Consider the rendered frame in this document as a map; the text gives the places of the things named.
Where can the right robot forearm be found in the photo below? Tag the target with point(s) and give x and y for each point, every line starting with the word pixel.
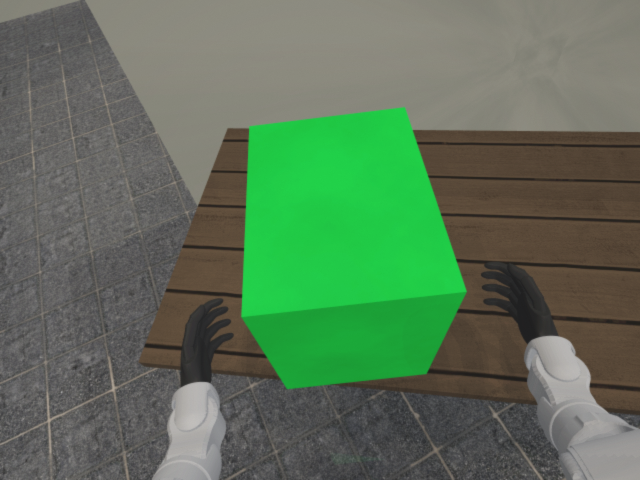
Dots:
pixel 559 382

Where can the left robot forearm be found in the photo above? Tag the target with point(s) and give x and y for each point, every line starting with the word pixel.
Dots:
pixel 196 429

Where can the left robot hand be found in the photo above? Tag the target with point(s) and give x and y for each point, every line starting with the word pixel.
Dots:
pixel 197 349

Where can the carton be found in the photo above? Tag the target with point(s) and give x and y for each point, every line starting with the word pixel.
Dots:
pixel 349 274

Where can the table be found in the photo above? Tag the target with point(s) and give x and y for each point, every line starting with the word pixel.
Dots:
pixel 562 205

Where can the right robot upper arm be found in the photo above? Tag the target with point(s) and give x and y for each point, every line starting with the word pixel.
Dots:
pixel 615 457

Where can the right robot hand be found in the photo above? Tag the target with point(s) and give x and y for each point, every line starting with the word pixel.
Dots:
pixel 526 305

